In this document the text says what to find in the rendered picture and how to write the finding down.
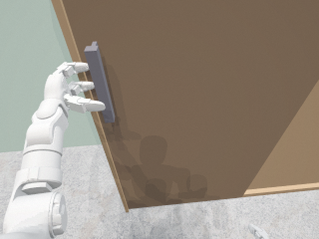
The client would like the robot left forearm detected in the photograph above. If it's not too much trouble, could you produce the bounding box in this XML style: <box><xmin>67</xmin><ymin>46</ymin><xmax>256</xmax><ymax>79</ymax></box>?
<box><xmin>3</xmin><ymin>98</ymin><xmax>69</xmax><ymax>234</ymax></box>

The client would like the robot left hand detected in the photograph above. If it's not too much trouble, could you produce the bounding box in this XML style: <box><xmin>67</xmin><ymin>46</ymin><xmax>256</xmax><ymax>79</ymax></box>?
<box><xmin>44</xmin><ymin>62</ymin><xmax>106</xmax><ymax>114</ymax></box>

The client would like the robot right hand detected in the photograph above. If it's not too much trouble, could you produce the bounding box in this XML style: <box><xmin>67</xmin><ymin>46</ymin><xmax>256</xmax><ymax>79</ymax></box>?
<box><xmin>248</xmin><ymin>224</ymin><xmax>269</xmax><ymax>239</ymax></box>

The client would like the left robot upper arm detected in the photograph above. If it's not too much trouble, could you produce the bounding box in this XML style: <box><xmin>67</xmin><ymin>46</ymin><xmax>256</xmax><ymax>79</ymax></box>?
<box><xmin>0</xmin><ymin>191</ymin><xmax>68</xmax><ymax>239</ymax></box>

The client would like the wardrobe door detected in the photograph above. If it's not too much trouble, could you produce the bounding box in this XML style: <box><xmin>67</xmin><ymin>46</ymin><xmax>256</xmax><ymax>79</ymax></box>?
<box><xmin>247</xmin><ymin>80</ymin><xmax>319</xmax><ymax>190</ymax></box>
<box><xmin>62</xmin><ymin>0</ymin><xmax>319</xmax><ymax>209</ymax></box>

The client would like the handle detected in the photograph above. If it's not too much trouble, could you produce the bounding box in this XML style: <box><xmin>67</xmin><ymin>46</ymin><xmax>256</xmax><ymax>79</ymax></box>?
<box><xmin>84</xmin><ymin>41</ymin><xmax>116</xmax><ymax>123</ymax></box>

